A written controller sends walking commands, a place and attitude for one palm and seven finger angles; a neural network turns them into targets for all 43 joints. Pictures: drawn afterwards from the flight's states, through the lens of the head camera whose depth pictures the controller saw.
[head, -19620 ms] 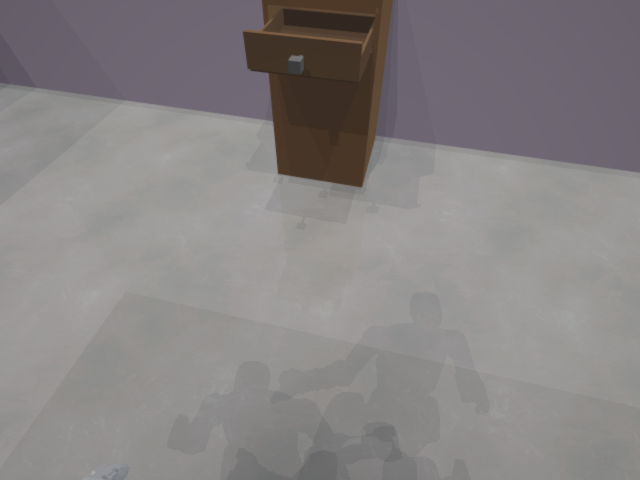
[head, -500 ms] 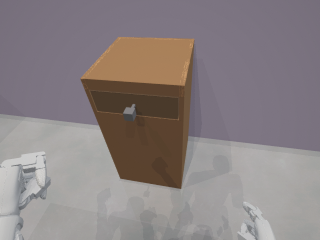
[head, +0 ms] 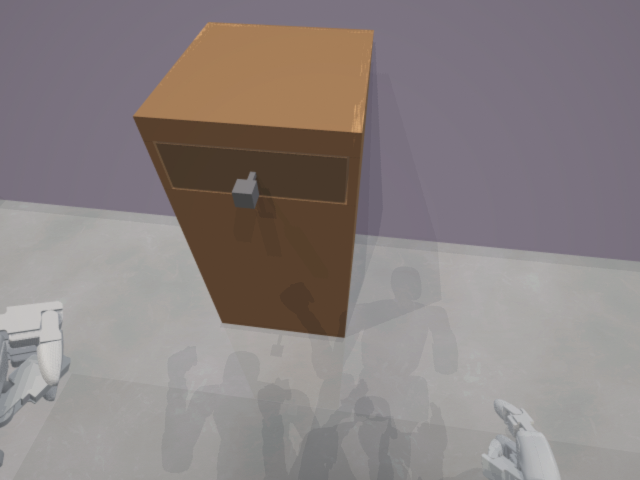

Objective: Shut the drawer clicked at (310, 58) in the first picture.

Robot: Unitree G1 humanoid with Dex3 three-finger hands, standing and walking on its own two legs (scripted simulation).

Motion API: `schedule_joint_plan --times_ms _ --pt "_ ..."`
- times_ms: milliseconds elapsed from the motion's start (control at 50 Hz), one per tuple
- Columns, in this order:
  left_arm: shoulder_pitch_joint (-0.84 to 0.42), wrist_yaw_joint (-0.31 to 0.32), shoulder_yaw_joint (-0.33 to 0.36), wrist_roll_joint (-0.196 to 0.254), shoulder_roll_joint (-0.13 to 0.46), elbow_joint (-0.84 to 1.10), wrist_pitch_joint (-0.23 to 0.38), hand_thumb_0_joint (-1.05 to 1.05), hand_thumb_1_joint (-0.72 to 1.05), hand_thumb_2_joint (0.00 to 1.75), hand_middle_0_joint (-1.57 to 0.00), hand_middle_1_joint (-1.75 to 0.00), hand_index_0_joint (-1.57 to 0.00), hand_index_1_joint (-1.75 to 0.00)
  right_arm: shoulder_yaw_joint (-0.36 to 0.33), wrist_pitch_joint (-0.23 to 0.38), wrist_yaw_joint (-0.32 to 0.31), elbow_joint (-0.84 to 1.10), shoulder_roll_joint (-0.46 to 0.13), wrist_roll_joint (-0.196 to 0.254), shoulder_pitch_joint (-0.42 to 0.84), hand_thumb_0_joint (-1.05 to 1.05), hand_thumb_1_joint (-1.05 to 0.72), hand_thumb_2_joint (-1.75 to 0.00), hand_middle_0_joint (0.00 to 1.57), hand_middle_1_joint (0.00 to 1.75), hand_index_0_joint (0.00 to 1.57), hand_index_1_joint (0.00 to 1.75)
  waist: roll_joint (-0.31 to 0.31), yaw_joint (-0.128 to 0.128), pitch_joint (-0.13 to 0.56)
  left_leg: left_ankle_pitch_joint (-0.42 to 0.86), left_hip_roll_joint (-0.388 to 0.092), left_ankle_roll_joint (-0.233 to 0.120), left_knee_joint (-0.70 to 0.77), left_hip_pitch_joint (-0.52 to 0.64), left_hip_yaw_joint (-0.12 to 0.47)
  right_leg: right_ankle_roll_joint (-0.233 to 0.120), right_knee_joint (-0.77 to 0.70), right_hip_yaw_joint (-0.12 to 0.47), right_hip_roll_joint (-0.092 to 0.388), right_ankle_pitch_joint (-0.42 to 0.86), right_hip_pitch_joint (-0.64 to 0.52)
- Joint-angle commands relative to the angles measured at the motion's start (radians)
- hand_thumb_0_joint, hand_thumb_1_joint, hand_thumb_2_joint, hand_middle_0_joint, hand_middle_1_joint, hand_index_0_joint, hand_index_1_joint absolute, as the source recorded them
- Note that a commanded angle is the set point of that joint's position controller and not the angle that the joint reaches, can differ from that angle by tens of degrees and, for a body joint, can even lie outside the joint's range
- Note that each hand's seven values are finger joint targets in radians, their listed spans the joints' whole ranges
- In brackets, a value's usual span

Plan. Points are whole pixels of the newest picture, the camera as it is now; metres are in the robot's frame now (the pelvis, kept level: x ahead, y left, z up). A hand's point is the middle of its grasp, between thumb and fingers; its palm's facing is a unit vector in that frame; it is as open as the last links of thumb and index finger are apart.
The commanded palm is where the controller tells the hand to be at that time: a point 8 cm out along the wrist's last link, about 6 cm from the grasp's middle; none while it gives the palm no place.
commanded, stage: step back with the hand held close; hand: left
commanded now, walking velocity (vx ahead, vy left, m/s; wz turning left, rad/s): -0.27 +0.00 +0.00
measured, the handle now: (248, 187) +0.65 +0.19 -0.06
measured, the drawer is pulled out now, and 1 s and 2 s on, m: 0.00 0.00 0.00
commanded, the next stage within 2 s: stop stepping back and stand still in 0.96 s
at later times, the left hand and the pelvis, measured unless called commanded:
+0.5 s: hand (4, 424) +0.14 +0.26 +0.15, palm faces +0.35 -0.81 -0.47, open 3.3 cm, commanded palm +0.07 +0.30 +0.17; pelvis -0.06 +0.02 -0.01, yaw +1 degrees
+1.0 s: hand out of the picture +0.06 +0.26 +0.16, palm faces +0.35 -0.82 -0.46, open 3.2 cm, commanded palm -0.01 +0.30 +0.17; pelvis -0.13 +0.01 -0.01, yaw +2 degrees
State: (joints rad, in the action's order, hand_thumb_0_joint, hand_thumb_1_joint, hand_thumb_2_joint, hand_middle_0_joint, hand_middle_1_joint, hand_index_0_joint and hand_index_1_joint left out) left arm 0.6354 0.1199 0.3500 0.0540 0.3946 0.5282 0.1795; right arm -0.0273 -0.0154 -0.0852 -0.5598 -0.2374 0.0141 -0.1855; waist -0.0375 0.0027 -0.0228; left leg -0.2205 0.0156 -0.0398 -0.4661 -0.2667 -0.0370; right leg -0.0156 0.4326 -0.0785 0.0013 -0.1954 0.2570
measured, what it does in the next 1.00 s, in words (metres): walks backwards: right foot, then left foot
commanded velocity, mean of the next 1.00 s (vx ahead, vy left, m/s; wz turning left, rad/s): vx -0.36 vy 0.00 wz -0.02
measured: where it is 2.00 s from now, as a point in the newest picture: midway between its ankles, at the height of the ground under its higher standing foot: outside the picture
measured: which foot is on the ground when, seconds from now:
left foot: down 0.00-0.82, up 0.84-0.94, down 0.96-1.00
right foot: down 0.00-0.54, up 0.56-0.60, down 0.62-1.00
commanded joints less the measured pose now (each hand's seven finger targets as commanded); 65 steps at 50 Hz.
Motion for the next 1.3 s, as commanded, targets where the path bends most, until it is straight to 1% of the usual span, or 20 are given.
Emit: schedule_joint_plan --times_ms 0,160,320,380,440,540,620,680,760,840,880,920,980,1040,1140,1180,1200,1220,1240,1280 --pt "0.014 0.031 0.128 0.004 0.146 0.208 0.067 0.00 0.90 0.90 -1.40 -1.60 -1.40 -1.60 -0.033 0.056 -0.006 0.171 -0.109 -0.002 0.100 0.00 -0.90 -0.90 0.20 0.30 0.20 0.30 -0.025 -0.007 0.156 0.180 -0.106 -0.018 0.100 -0.093 0.129 0.021 0.031 0.093 0.050 0.213 -0.164" --pt "-0.024 0.034 0.148 -0.021 0.155 0.240 0.090 0.00 0.90 0.90 -1.40 -1.60 -1.40 -1.60 -0.033 0.086 -0.007 0.190 -0.124 -0.005 0.099 0.00 -0.90 -0.90 0.20 0.30 0.20 0.30 -0.037 -0.001 0.087 -0.290 -0.136 -0.061 0.170 -0.393 0.190 0.023 0.098 0.136 0.031 0.033 -0.244" --pt "-0.041 0.050 0.127 -0.020 0.141 0.263 0.119 0.00 0.90 0.90 -1.40 -1.60 -1.40 -1.60 -0.031 0.115 -0.005 0.157 -0.118 -0.013 0.060 0.00 -0.90 -0.90 0.20 0.30 0.20 0.30 0.044 0.016 0.079 -0.272 -0.074 -0.023 -0.016 -0.201 0.143 -0.019 -0.076 0.207 0.107 -0.222 0.045" --pt "-0.042 0.060 0.136 -0.021 0.153 0.278 0.128 0.00 0.90 0.90 -1.40 -1.60 -1.40 -1.60 -0.025 0.119 -0.009 0.148 -0.117 -0.019 0.071 0.00 -0.90 -0.90 0.20 0.30 0.20 0.30 -0.005 0.017 0.075 -0.255 -0.101 -0.027 0.057 -0.219 0.182 -0.008 -0.031 0.163 0.073 -0.183 0.035" --pt "-0.039 0.056 0.159 -0.045 0.150 0.286 0.141 0.00 0.90 0.90 -1.40 -1.60 -1.40 -1.60 -0.027 0.128 -0.014 0.159 -0.133 -0.021 0.095 0.00 -0.90 -0.90 0.20 0.30 0.20 0.30 -0.181 0.002 0.085 -0.445 -0.238 -0.091 0.300 -0.518 0.334 0.032 0.287 0.092 -0.050 -0.016 -0.259" --pt "0.031 0.036 0.185 -0.032 0.152 0.268 0.159 0.00 0.90 0.90 -1.40 -1.60 -1.40 -1.60 -0.041 0.151 -0.002 0.144 -0.117 -0.032 0.073 0.00 -0.90 -0.90 0.20 0.30 0.20 0.30 -0.095 -0.003 0.108 -0.169 -0.252 -0.112 0.210 -0.377 0.327 0.024 0.249 0.132 -0.072 -0.097 -0.180" --pt "0.025 0.019 0.158 0.000 0.161 0.314 0.184 0.00 0.90 0.90 -1.40 -1.60 -1.40 -1.60 -0.032 0.157 0.018 0.086 -0.114 -0.035 0.060 0.00 -0.90 -0.90 0.20 0.30 0.20 0.30 -0.076 -0.004 0.268 0.504 -0.200 -0.062 0.038 0.049 0.215 0.026 0.076 0.143 -0.034 0.139 -0.034" --pt "0.056 0.015 0.155 0.004 0.167 0.309 0.174 0.00 0.90 0.90 -1.40 -1.60 -1.40 -1.60 -0.036 0.138 0.029 0.095 -0.102 -0.026 0.064 0.00 -0.90 -0.90 0.20 0.30 0.20 0.30 -0.043 0.002 0.385 0.664 -0.169 -0.032 -0.041 0.225 0.117 0.060 0.062 0.148 -0.005 0.286 0.002" --pt "0.073 0.016 0.211 0.017 0.224 0.310 0.159 0.00 0.90 0.90 -1.40 -1.60 -1.40 -1.60 -0.039 0.100 0.023 0.147 -0.091 -0.009 0.104 0.00 -0.90 -0.90 0.20 0.30 0.20 0.30 0.071 0.011 0.297 0.220 -0.094 0.003 -0.080 0.045 0.077 0.037 -0.021 0.224 0.083 0.337 0.023" --pt "0.023 0.035 0.187 0.018 0.202 0.229 0.138 0.00 0.90 0.90 -1.40 -1.60 -1.40 -1.60 -0.041 0.074 0.010 0.127 -0.060 -0.009 0.117 0.00 -0.90 -0.90 0.20 0.30 0.20 0.30 0.154 0.014 0.113 -0.143 0.003 0.049 -0.466 -0.067 0.097 -0.136 -0.186 0.380 0.287 0.159 0.258" --pt "-0.018 0.036 0.175 0.004 0.195 0.221 0.132 0.00 0.90 0.90 -1.40 -1.60 -1.40 -1.60 -0.020 0.066 0.000 0.127 -0.051 -0.020 0.110 0.00 -0.90 -0.90 0.20 0.30 0.20 0.30 0.100 0.023 0.068 -0.110 -0.037 0.043 -0.239 -0.115 0.117 -0.112 -0.089 0.307 0.229 0.388 0.141" --pt "-0.043 0.032 0.136 -0.001 0.178 0.240 0.136 0.00 0.90 0.90 -1.40 -1.60 -1.40 -1.60 -0.018 0.069 -0.014 0.120 -0.086 -0.016 0.099 0.00 -0.90 -0.90 0.20 0.30 0.20 0.30 -0.008 0.031 0.089 0.249 -0.069 0.015 0.080 -0.037 0.116 -0.010 0.046 0.186 0.077 0.364 0.070" --pt "0.002 0.018 0.147 0.002 0.201 0.250 0.143 0.00 0.90 0.90 -1.40 -1.60 -1.40 -1.60 -0.032 0.109 -0.002 0.147 -0.089 -0.024 0.086 0.00 -0.90 -0.90 0.20 0.30 0.20 0.30 -0.217 -0.009 0.248 0.597 -0.289 -0.065 0.164 0.046 0.318 0.028 0.326 0.124 -0.056 -0.205 0.060" --pt "-0.007 0.020 0.119 0.003 0.157 0.328 0.137 0.00 0.90 0.90 -1.40 -1.60 -1.40 -1.60 -0.041 0.150 0.020 0.112 -0.099 -0.033 0.030 0.00 -0.90 -0.90 0.20 0.30 0.20 0.30 -0.112 -0.006 0.240 0.550 -0.326 -0.127 0.141 0.083 0.288 0.024 0.491 0.160 -0.048 -0.298 0.153" --pt "0.057 0.043 0.131 0.008 0.151 0.327 0.081 0.00 0.90 0.90 -1.40 -1.60 -1.40 -1.60 -0.017 0.165 0.027 0.134 -0.088 -0.024 0.061 0.00 -0.90 -0.90 0.20 0.30 0.20 0.30 -0.173 0.002 0.156 -0.310 -0.226 -0.049 0.341 -0.091 0.235 0.017 0.234 0.026 -0.061 -0.319 -0.044" --pt "0.067 0.047 0.143 0.003 0.162 0.311 0.061 0.00 0.90 0.90 -1.40 -1.60 -1.40 -1.60 -0.009 0.152 0.013 0.137 -0.085 -0.028 0.074 0.00 -0.90 -0.90 0.20 0.30 0.20 0.30 -0.193 0.003 0.131 -0.400 -0.147 0.016 0.323 -0.173 0.161 -0.003 0.003 -0.026 -0.073 -0.279 -0.195" --pt "0.076 0.044 0.146 0.000 0.168 0.291 0.053 0.00 0.90 0.90 -1.40 -1.60 -1.40 -1.60 -0.009 0.143 0.010 0.134 -0.079 -0.029 0.070 0.00 -0.90 -0.90 0.20 0.30 0.20 0.30 -0.115 0.005 0.124 -0.336 -0.080 0.048 0.223 -0.152 0.091 -0.023 -0.118 0.005 -0.043 -0.267 -0.188" --pt "0.049 0.042 0.145 0.002 0.180 0.292 0.055 0.00 0.90 0.90 -1.40 -1.60 -1.40 -1.60 -0.013 0.133 0.009 0.123 -0.075 -0.028 0.065 0.00 -0.90 -0.90 0.20 0.30 0.20 0.30 0.025 0.016 0.123 -0.208 -0.016 0.066 -0.028 -0.041 0.013 -0.077 -0.223 0.127 0.083 -0.301 -0.024" --pt "0.014 0.047 0.171 0.017 0.204 0.300 0.060 0.00 0.90 0.90 -1.40 -1.60 -1.40 -1.60 -0.012 0.128 0.006 0.104 -0.076 -0.034 0.068 0.00 -0.90 -0.90 0.20 0.30 0.20 0.30 0.137 0.014 0.125 -0.095 -0.010 0.064 -0.277 0.048 0.034 -0.143 -0.310 0.301 0.235 -0.375 0.184" --pt "-0.061 0.051 0.135 0.015 0.165 0.252 0.046 0.00 0.90 0.90 -1.40 -1.60 -1.40 -1.60 -0.013 0.133 0.004 0.070 -0.071 -0.021 0.043 0.00 -0.90 -0.90 0.20 0.30 0.20 0.30 0.248 0.020 0.122 -0.090 -0.025 0.059 -0.428 -0.038 0.087 -0.173 -0.276 0.334 0.300 -0.467 0.193"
